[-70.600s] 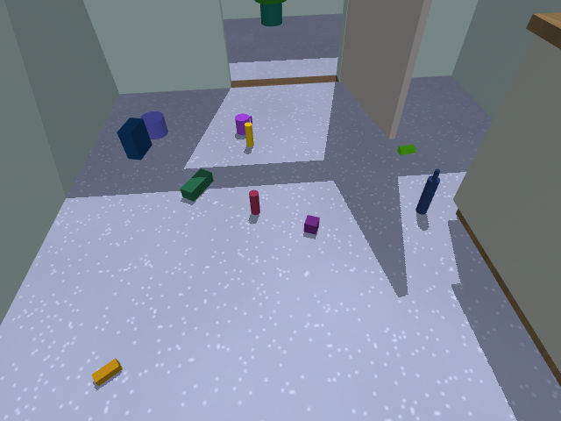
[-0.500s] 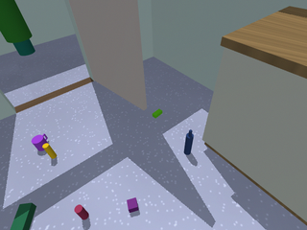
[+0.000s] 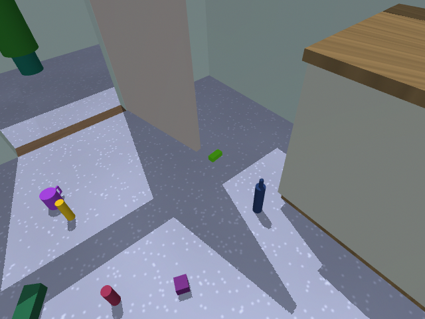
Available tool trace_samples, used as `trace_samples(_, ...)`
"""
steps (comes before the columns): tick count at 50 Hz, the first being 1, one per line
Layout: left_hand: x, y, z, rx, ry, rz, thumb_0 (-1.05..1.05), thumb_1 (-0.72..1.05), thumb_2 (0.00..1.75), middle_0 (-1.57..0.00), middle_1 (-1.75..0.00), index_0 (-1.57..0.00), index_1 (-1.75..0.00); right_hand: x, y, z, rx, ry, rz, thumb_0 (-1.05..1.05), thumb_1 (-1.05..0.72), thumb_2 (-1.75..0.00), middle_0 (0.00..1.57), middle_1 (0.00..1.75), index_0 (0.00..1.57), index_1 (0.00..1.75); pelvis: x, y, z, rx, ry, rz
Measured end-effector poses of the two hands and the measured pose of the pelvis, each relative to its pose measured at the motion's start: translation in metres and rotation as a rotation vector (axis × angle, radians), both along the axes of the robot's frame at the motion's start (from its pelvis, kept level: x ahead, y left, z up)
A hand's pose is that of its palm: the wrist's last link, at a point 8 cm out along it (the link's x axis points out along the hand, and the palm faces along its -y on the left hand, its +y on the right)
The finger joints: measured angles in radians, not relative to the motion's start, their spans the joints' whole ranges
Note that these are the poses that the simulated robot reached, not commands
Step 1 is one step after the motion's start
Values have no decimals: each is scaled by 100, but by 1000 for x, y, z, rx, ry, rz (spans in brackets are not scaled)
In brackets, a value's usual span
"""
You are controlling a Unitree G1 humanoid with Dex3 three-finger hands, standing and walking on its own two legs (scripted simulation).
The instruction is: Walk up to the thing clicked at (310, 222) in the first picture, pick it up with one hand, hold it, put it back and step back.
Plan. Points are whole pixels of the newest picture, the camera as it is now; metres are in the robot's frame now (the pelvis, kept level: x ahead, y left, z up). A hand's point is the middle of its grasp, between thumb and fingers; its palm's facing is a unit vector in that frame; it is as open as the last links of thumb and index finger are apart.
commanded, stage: stand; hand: left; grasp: from above
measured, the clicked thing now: (181, 284) +0.46 +0.21 -0.75
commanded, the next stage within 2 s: step back in 0.54 s
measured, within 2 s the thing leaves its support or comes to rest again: neither
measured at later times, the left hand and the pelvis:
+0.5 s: hand out of the picture +0.08 +0.24 -0.16, palm faces +0.00 -0.94 -0.34, open 7.4 cm; pelvis +0.00 -0.01 +0.00, yaw +0 degrees
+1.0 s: hand out of the picture +0.08 +0.31 -0.18, palm faces -0.04 -0.93 -0.35, open 7.3 cm; pelvis -0.06 +0.05 -0.01, yaw -1 degrees
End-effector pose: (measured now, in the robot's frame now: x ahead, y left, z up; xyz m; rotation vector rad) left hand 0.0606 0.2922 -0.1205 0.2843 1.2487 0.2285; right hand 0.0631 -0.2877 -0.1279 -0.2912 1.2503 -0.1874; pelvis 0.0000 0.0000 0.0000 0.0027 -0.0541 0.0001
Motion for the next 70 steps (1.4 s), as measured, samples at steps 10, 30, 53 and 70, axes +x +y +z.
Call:
trace_samples(10, 8, -2, 2, 2, -17, -11, 0, 90, 90, -20, -30, -21, -29, 5, -4, 1, -1, -9, 1, 0, -91, -89, 21, 30, 20, 30, 2, -2, 0, 0, 2, -1)
trace_samples(30, 11, 0, 0, 5, -22, -7, 0, 90, 90, -20, -30, -21, -29, 1, -12, 1, -8, 5, -10, 0, -91, -89, 21, 30, 20, 30, -3, -5, -3, -7, 16, -3)
trace_samples(53, -1, 56, -21, 16, -62, -111, 0, 91, 90, -20, -30, -21, -29, -71, 26, 14, -116, -12, -30, 0, -90, -89, 21, 30, 21, 30, -74, 49, -15, -21, 32, -43)
trace_samples(70, -100, 39, 5, 66, -88, -106, 0, 90, 90, -20, -30, -21, -30, -134, 4, -5, -55, -71, -33, 0, -91, -89, 21, 30, 21, 30, -150, 32, -18, 21, 16, -63)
